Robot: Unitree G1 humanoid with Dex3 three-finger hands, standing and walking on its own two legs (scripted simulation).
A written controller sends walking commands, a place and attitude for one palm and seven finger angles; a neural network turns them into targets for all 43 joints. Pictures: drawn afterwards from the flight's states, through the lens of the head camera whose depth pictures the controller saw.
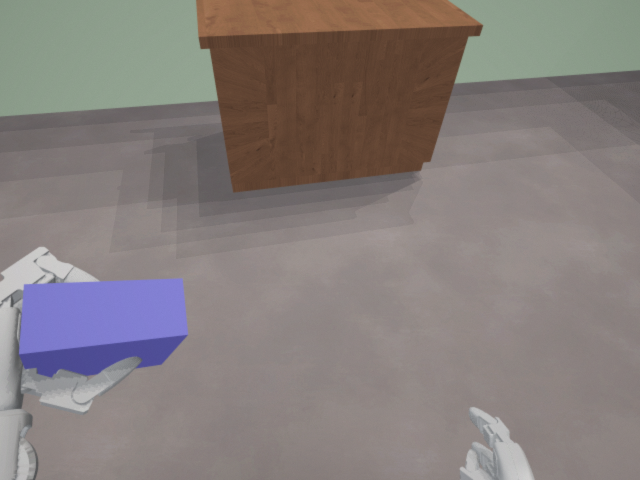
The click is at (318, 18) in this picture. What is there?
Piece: table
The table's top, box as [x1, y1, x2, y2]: [196, 0, 482, 48]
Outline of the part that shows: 196,0 198,36 201,48 479,35 482,27 480,23 447,0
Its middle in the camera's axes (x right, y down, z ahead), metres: +0.03 -0.96 +1.60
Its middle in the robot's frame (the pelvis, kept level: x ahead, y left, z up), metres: +1.84 +0.06 -0.04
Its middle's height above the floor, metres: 0.73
